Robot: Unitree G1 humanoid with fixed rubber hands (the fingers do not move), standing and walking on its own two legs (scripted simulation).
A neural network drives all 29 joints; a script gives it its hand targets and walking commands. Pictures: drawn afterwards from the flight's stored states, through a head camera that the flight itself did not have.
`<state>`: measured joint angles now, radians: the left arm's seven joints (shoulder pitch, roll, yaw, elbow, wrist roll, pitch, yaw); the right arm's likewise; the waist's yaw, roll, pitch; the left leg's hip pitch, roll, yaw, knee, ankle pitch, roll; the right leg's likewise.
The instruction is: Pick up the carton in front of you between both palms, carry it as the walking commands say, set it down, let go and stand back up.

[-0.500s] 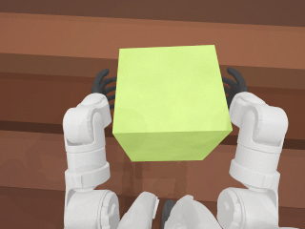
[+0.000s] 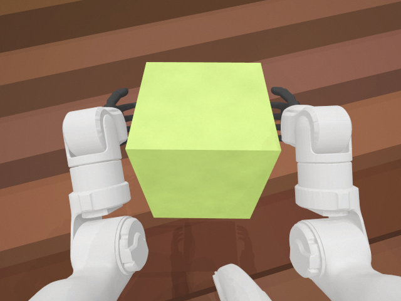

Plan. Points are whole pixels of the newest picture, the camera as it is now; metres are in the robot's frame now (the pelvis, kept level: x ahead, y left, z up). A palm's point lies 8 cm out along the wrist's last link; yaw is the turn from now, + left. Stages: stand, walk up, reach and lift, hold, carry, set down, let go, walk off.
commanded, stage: carry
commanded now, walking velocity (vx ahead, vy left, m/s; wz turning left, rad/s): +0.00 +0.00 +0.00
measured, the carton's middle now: (202, 147) +0.40 -0.06 +0.09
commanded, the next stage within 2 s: none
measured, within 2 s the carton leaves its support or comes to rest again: neither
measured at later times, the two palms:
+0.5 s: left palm (113, 106) +0.48 +0.10 +0.16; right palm (260, 77) +0.49 -0.20 +0.16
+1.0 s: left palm (110, 93) +0.51 +0.10 +0.17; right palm (257, 67) +0.50 -0.20 +0.17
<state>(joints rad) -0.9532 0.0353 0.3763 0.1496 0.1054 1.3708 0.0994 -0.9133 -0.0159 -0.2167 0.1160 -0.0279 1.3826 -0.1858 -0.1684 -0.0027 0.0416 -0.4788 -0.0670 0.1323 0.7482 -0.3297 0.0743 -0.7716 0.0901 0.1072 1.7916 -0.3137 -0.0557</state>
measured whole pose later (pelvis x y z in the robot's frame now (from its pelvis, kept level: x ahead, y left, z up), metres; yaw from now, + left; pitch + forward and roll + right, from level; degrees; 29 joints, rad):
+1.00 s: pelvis +0.16 -0.05 +0.04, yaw -2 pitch +4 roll -1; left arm -0.70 0.01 0.19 0.24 0.06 1.21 0.12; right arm -0.68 0.01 -0.23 0.20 -0.08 1.24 -0.12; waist 0.03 0.00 -0.11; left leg -0.21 0.01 0.04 0.46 -0.24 0.06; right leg -0.22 0.02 -0.06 0.44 -0.25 -0.04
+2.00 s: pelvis +0.09 -0.04 +0.03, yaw -2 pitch +1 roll +0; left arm -0.69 0.01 0.20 0.25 0.07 1.23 0.12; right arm -0.68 0.00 -0.20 0.23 -0.06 1.24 -0.12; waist 0.00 0.00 -0.07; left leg -0.28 0.00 0.06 0.52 -0.26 0.04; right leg -0.29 -0.02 -0.07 0.51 -0.24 -0.02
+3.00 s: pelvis +0.03 -0.04 +0.03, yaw -1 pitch +1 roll +0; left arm -0.68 0.01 0.20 0.22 0.07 1.23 0.12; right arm -0.67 0.00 -0.20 0.21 -0.07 1.24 -0.12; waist 0.00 -0.01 -0.06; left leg -0.38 0.00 0.07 0.54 -0.18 0.04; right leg -0.39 -0.03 -0.09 0.53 -0.17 -0.03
